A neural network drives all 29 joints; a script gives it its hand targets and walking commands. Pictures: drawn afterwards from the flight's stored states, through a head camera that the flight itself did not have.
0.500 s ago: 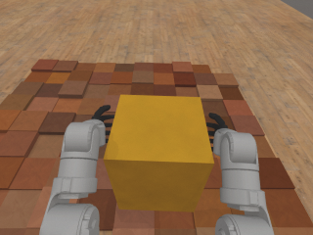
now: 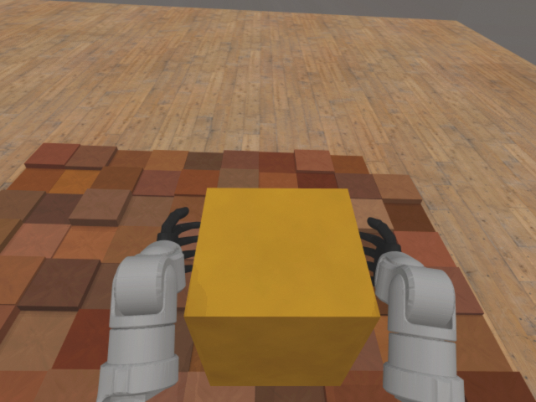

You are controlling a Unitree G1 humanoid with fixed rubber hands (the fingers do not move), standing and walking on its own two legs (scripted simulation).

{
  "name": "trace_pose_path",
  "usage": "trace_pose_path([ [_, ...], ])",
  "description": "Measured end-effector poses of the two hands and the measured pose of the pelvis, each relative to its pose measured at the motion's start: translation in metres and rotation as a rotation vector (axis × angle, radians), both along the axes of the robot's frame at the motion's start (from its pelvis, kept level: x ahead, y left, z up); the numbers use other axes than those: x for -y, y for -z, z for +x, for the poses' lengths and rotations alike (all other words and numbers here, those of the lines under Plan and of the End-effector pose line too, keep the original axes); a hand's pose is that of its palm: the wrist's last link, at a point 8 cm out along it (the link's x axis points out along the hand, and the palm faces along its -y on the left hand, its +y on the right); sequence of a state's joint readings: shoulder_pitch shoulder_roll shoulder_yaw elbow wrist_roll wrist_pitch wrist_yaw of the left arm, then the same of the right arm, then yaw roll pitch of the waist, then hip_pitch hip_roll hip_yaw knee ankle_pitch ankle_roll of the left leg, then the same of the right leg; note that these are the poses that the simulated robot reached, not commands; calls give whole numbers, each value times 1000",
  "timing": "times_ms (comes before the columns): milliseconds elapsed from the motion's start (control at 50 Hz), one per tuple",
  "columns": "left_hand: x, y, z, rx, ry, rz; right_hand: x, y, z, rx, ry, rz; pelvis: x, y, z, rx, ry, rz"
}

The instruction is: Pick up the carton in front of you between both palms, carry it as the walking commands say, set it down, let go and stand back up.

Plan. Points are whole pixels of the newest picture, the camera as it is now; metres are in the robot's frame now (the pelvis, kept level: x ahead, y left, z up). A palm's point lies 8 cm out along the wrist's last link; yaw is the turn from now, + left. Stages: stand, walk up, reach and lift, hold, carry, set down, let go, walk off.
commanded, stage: carry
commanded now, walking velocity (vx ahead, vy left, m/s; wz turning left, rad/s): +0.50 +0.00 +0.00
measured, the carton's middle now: (276, 291) +0.31 -0.01 +0.04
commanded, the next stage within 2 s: none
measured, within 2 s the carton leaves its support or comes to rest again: neither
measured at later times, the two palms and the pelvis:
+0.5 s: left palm (186, 159) +0.58 +0.17 +0.09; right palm (332, 170) +0.56 -0.13 +0.09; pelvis +0.30 +0.03 +0.00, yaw -2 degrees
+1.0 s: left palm (207, 97) +0.77 +0.15 +0.14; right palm (332, 106) +0.76 -0.15 +0.13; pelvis +0.41 +0.02 +0.02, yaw -2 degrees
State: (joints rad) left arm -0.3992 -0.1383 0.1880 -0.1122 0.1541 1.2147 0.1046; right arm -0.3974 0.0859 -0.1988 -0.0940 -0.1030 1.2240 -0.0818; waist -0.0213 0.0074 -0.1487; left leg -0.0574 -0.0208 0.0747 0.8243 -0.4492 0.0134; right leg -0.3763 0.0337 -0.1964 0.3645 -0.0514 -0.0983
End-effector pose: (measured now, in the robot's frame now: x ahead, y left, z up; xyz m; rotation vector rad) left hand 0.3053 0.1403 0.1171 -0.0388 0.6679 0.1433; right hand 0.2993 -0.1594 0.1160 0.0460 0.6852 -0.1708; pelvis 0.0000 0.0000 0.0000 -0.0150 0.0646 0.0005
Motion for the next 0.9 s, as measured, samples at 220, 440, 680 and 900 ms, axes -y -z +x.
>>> trace_pose_path([
  [220, -20, 37, 78, -114, -86, 4, -21, 42, 100, -113, -85, 1, 5, -10, 130, -10, -10, 23],
  [440, -33, 37, 244, -31, 10, -12, -33, 38, 237, -31, 1, -24, -30, 4, 278, 21, 27, 55],
  [680, -16, -25, 373, 36, 82, 54, -17, -19, 357, 31, 2, -53, -27, -12, 349, 24, 41, 44],
  [900, -12, -29, 454, -83, 84, 83, -12, -27, 447, -87, -45, -75, -18, -12, 397, -2, 43, 47],
])
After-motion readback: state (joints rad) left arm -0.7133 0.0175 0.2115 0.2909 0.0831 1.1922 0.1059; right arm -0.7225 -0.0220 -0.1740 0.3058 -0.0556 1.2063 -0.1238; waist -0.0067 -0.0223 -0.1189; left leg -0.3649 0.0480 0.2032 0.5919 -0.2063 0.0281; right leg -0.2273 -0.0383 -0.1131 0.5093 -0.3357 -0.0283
